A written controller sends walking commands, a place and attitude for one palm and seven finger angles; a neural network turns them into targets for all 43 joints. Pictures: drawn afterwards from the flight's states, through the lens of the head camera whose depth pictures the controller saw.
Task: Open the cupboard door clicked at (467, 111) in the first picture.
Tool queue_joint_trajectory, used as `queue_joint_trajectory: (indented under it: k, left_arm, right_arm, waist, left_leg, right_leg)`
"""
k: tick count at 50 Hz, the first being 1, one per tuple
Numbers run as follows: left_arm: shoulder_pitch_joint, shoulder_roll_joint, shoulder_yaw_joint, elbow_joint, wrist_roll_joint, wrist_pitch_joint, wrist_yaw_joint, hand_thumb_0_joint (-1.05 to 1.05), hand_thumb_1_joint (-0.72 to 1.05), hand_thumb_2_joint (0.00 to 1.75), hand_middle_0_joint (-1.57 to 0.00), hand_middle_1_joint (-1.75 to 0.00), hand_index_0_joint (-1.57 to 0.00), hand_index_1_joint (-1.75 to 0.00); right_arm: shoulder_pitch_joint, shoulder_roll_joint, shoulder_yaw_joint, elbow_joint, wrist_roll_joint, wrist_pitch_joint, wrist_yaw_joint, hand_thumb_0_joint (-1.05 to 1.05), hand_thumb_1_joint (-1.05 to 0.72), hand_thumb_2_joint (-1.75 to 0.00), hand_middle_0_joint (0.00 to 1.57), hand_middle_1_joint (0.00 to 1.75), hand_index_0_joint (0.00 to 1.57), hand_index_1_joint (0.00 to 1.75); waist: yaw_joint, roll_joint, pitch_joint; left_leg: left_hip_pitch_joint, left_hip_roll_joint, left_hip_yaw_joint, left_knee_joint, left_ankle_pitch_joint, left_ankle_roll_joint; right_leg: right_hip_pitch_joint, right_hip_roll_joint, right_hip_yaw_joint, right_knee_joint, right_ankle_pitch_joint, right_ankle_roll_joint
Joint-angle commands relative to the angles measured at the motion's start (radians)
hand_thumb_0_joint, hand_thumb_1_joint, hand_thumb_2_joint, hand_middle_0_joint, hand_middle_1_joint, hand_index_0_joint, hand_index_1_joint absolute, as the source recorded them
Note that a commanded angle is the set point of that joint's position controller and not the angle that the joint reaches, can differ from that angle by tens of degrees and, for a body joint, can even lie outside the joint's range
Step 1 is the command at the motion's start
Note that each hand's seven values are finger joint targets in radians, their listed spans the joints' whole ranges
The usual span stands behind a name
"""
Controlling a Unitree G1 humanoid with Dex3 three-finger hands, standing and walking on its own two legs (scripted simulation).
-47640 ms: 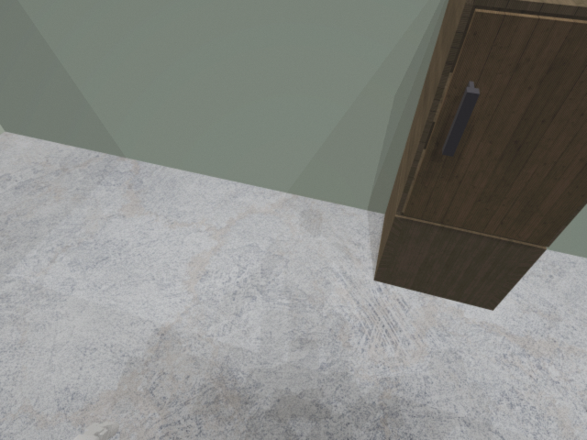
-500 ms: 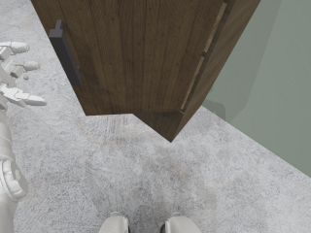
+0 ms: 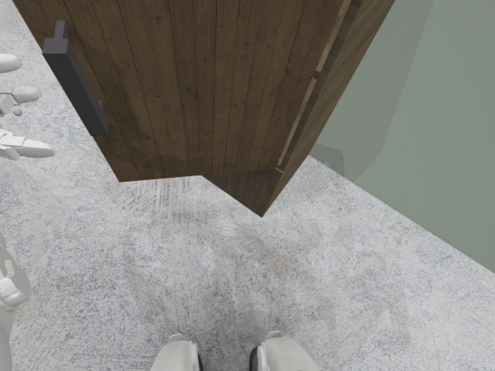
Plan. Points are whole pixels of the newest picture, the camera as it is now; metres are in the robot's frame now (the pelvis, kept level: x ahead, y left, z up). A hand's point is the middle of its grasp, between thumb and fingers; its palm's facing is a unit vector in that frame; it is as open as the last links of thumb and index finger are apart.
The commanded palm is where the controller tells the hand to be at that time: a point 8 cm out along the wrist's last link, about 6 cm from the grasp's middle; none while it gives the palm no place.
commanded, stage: move the hooked fingers beside the handle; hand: left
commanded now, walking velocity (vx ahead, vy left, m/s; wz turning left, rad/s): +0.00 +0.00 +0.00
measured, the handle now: (82, 83) +0.54 +0.22 +0.08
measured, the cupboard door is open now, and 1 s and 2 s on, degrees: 44 44 45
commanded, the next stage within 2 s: slide the fingers in behind the handle in 0.50 s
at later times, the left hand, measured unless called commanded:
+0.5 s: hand (13, 122) +0.46 +0.29 +0.09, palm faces +0.09 -1.00 -0.01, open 14.0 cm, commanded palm +0.44 +0.32 +0.08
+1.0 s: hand (49, 116) +0.47 +0.25 +0.09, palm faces +0.07 -1.00 +0.00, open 14.0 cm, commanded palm +0.45 +0.29 +0.08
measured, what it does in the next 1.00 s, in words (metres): stands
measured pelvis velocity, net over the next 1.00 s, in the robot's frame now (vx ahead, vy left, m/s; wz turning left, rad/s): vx -0.02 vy -0.01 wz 0.02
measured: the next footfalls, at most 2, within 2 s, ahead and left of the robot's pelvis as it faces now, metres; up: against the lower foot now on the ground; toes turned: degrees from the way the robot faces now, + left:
none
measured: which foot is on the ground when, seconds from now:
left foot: down 0.00-1.00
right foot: down 0.00-1.00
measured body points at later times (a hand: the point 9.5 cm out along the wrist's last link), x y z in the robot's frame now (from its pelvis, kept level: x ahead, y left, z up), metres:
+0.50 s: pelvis -0.01 +0.00 +0.00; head +0.10 +0.03 +0.44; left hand +0.45 +0.34 +0.10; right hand +0.03 -0.27 -0.10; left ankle +0.00 +0.09 -0.68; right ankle -0.01 -0.13 -0.68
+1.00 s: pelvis -0.02 -0.01 +0.00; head +0.10 +0.02 +0.43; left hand +0.46 +0.30 +0.09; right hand -0.02 -0.28 -0.10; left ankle +0.00 +0.09 -0.68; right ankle -0.01 -0.13 -0.68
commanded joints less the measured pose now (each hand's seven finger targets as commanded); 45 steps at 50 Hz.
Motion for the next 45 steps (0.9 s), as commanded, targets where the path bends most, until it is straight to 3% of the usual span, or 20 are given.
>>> queue_joint_trajectory:
  k: [1,3,7,10,12,14,16,17,22,24,25,26,28,30,32,36,38,41,44,45]
  left_arm:
    - [-0.4,0.313,0.026,-0.255,-0.042,-0.095,-0.004,0.0,-0.5,0.3,-0.3,-1.2,-0.3,-1.2]
    - [-0.396,0.282,-0.003,-0.247,-0.041,-0.083,-0.014,0.0,-0.5,0.3,-0.3,-1.2,-0.3,-1.2]
    - [-0.337,0.228,-0.045,-0.209,-0.04,-0.043,-0.025,0.0,-0.5,0.3,-0.3,-1.2,-0.3,-1.2]
    - [-0.359,0.203,-0.051,-0.243,-0.056,-0.052,-0.015,0.0,-0.5,0.3,-0.3,-1.2,-0.3,-1.2]
    - [-0.353,0.241,-0.015,-0.268,-0.059,-0.068,0.003,0.0,-0.5,0.3,-0.3,-1.2,-0.3,-1.2]
    - [-0.362,0.252,-0.001,-0.317,-0.054,-0.091,0.021,0.0,-0.5,0.3,-0.3,-1.2,-0.3,-1.2]
    - [-0.358,0.232,-0.014,-0.301,-0.047,-0.099,0.033,0.0,-0.5,0.3,-0.3,-1.2,-0.3,-1.2]
    - [-0.347,0.234,-0.01,-0.282,-0.044,-0.096,0.038,0.0,-0.5,0.3,-0.3,-1.2,-0.3,-1.2]
    - [-0.361,0.208,-0.05,-0.243,-0.033,-0.085,0.028,0.0,-0.5,0.3,-0.3,-1.2,-0.3,-1.2]
    - [-0.392,0.21,-0.054,-0.243,-0.039,-0.09,0.026,0.0,-0.5,0.3,-0.3,-1.2,-0.3,-1.2]
    - [-0.403,0.173,-0.084,-0.227,-0.042,-0.089,0.023,0.0,-0.5,0.3,-0.3,-1.2,-0.3,-1.2]
    - [-0.404,0.191,-0.067,-0.217,-0.046,-0.089,0.024,0.0,-0.5,0.3,-0.3,-1.2,-0.3,-1.2]
    - [-0.421,0.179,-0.074,-0.204,-0.053,-0.092,0.023,0.0,-0.5,0.3,-0.3,-1.2,-0.3,-1.2]
    - [-0.437,0.232,-0.049,-0.173,-0.044,-0.089,0.024,0.0,-0.5,0.3,-0.3,-1.2,-0.3,-1.2]
    - [-0.448,0.21,-0.072,-0.184,-0.039,-0.09,0.026,0.0,-0.5,0.3,-0.3,-1.2,-0.3,-1.2]
    - [-0.455,0.236,-0.059,-0.2,-0.029,-0.1,0.035,0.0,-0.5,0.3,-0.3,-1.2,-0.3,-1.2]
    - [-0.485,0.192,-0.085,-0.23,-0.036,-0.107,0.04,0.0,-0.5,0.3,-0.3,-1.2,-0.3,-1.2]
    - [-0.436,0.199,-0.059,-0.239,-0.043,-0.106,0.054,0.0,-0.5,0.3,-0.3,-1.2,-0.3,-1.2]
    - [-0.45,0.201,-0.062,-0.197,-0.035,-0.085,0.072,0.0,-0.5,0.3,-0.3,-1.2,-0.3,-1.2]
    - [-0.46,0.178,-0.085,-0.199,-0.028,-0.077,0.078,0.0,-0.5,0.3,-0.3,-1.2,-0.3,-1.2]
  right_arm:
    - [0.16,-0.207,-0.083,-0.037,0.002,-0.018,-0.014,0.0,-0.9,-0.9,0.2,0.3,0.2,0.3]
    - [0.16,-0.203,-0.08,-0.035,0.004,-0.013,-0.014,0.0,-0.9,-0.9,0.2,0.3,0.2,0.3]
    - [0.149,-0.202,-0.079,-0.036,0.006,-0.002,-0.013,0.0,-0.9,-0.9,0.2,0.3,0.2,0.3]
    - [0.144,-0.198,-0.081,-0.04,0.005,0.0,-0.013,0.0,-0.9,-0.9,0.2,0.3,0.2,0.3]
    - [0.137,-0.202,-0.083,-0.047,0.004,-0.004,-0.013,0.0,-0.9,-0.9,0.2,0.3,0.2,0.3]
    - [0.133,-0.198,-0.085,-0.05,0.001,-0.007,-0.011,0.0,-0.9,-0.9,0.2,0.3,0.2,0.3]
    - [0.122,-0.193,-0.082,-0.048,0.002,-0.01,-0.006,0.0,-0.9,-0.9,0.2,0.3,0.2,0.3]
    - [0.12,-0.194,-0.084,-0.048,0.004,-0.01,-0.007,0.0,-0.9,-0.9,0.2,0.3,0.2,0.3]
    - [0.104,-0.195,-0.076,-0.05,0.01,-0.009,-0.014,0.0,-0.9,-0.9,0.2,0.3,0.2,0.3]
    - [0.105,-0.2,-0.073,-0.044,0.009,-0.012,-0.018,0.0,-0.9,-0.9,0.2,0.3,0.2,0.3]
    - [0.101,-0.195,-0.072,-0.044,0.011,-0.013,-0.018,0.0,-0.9,-0.9,0.2,0.3,0.2,0.3]
    - [0.103,-0.2,-0.072,-0.042,0.011,-0.016,-0.02,0.0,-0.9,-0.9,0.2,0.3,0.2,0.3]
    - [0.103,-0.2,-0.069,-0.039,0.011,-0.021,-0.023,0.0,-0.9,-0.9,0.2,0.3,0.2,0.3]
    - [0.103,-0.206,-0.067,-0.032,0.012,-0.026,-0.028,0.0,-0.9,-0.9,0.2,0.3,0.2,0.3]
    - [0.103,-0.202,-0.064,-0.036,0.013,-0.029,-0.026,0.0,-0.9,-0.9,0.2,0.3,0.2,0.3]
    - [0.109,-0.201,-0.064,-0.034,0.01,-0.032,-0.026,0.0,-0.9,-0.9,0.2,0.3,0.2,0.3]
    - [0.114,-0.196,-0.066,-0.033,0.008,-0.036,-0.024,0.0,-0.9,-0.9,0.2,0.3,0.2,0.3]
    - [0.116,-0.197,-0.07,-0.033,0.007,-0.036,-0.02,0.0,-0.9,-0.9,0.2,0.3,0.2,0.3]
    - [0.12,-0.197,-0.068,-0.028,0.01,-0.032,-0.021,0.0,-0.9,-0.9,0.2,0.3,0.2,0.3]
    - [0.119,-0.195,-0.068,-0.03,0.012,-0.033,-0.02,0.0,-0.9,-0.9,0.2,0.3,0.2,0.3]
  waist:
    - [0.019,0.189,-0.483]
    - [0.019,0.231,-0.469]
    - [0.022,0.198,-0.422]
    - [0.02,0.189,-0.434]
    - [0.032,0.162,-0.448]
    - [0.042,0.202,-0.495]
    - [0.04,0.202,-0.463]
    - [0.036,0.166,-0.448]
    - [0.033,0.186,-0.408]
    - [0.02,0.171,-0.407]
    - [0.009,0.168,-0.385]
    - [0.013,0.135,-0.382]
    - [0.005,0.134,-0.379]
    - [0.006,0.113,-0.377]
    - [0.005,0.14,-0.379]
    - [0.014,0.165,-0.41]
    - [0.005,0.179,-0.43]
    - [0.03,0.193,-0.471]
    - [0.012,0.123,-0.412]
    - [0.005,0.142,-0.4]
  left_leg:
    - [0.502,-0.024,-0.104,-0.069,0.552,-0.005]
    - [0.526,-0.025,-0.104,-0.072,0.572,-0.006]
    - [0.511,-0.022,-0.109,-0.084,0.553,-0.009]
    - [0.54,-0.02,-0.116,-0.083,0.59,-0.011]
    - [0.512,-0.024,-0.112,-0.085,0.565,-0.009]
    - [0.561,-0.022,-0.12,-0.079,0.623,-0.017]
    - [0.551,-0.021,-0.121,-0.084,0.591,-0.021]
    - [0.527,-0.023,-0.114,-0.085,0.554,-0.014]
    - [0.499,-0.029,-0.113,-0.1,0.462,-0.015]
    - [0.509,-0.026,-0.121,-0.102,0.449,-0.014]
    - [0.498,-0.028,-0.119,-0.103,0.42,-0.012]
    - [0.469,-0.029,-0.118,-0.105,0.387,-0.008]
    - [0.456,-0.034,-0.117,-0.1,0.368,-0.004]
    - [0.409,-0.036,-0.113,-0.097,0.335,-0.002]
    - [0.406,-0.039,-0.11,-0.099,0.317,0.0]
    - [0.412,-0.037,-0.111,-0.091,0.321,-0.003]
    - [0.449,-0.035,-0.118,-0.09,0.34,-0.005]
    - [0.469,-0.035,-0.116,-0.091,0.359,-0.009]
    - [0.401,-0.035,-0.111,-0.094,0.325,0.0]
    - [0.393,-0.038,-0.106,-0.096,0.307,0.001]
  right_leg:
    - [0.103,0.045,0.014,-0.066,0.373,-0.018]
    - [0.086,0.045,0.01,-0.068,0.367,-0.022]
    - [0.067,0.04,-0.001,-0.08,0.341,-0.019]
    - [0.061,0.041,-0.003,-0.078,0.352,-0.019]
    - [0.097,0.04,0.001,-0.073,0.359,-0.019]
    - [0.09,0.04,0.0,-0.062,0.368,-0.022]
    - [0.082,0.04,-0.003,-0.065,0.343,-0.022]
    - [0.095,0.04,0.0,-0.069,0.343,-0.02]
    - [0.077,0.035,0.002,-0.077,0.288,-0.023]
    - [0.059,0.036,0.0,-0.078,0.273,-0.024]
    - [0.049,0.035,0.001,-0.084,0.256,-0.022]
    - [0.064,0.035,0.003,-0.085,0.245,-0.022]
    - [0.062,0.034,0.008,-0.084,0.238,-0.024]
    - [0.083,0.03,0.016,-0.083,0.231,-0.02]
    - [0.074,0.028,0.018,-0.083,0.217,-0.02]
    - [0.074,0.029,0.021,-0.075,0.214,-0.021]
    - [0.057,0.031,0.014,-0.071,0.215,-0.024]
    - [0.075,0.032,0.014,-0.074,0.227,-0.023]
    - [0.088,0.032,0.016,-0.077,0.226,-0.016]
    - [0.078,0.031,0.019,-0.081,0.216,-0.014]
